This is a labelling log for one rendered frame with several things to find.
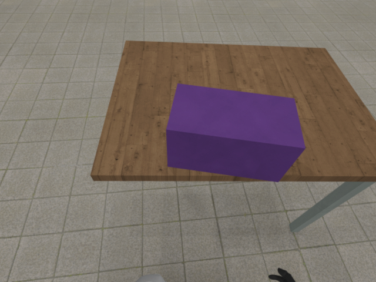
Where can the carton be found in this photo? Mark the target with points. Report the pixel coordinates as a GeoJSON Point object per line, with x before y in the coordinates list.
{"type": "Point", "coordinates": [234, 133]}

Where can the table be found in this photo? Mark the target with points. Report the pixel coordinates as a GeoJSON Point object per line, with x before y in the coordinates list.
{"type": "Point", "coordinates": [338, 130]}

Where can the right robot hand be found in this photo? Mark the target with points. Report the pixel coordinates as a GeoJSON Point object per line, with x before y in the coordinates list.
{"type": "Point", "coordinates": [285, 276]}

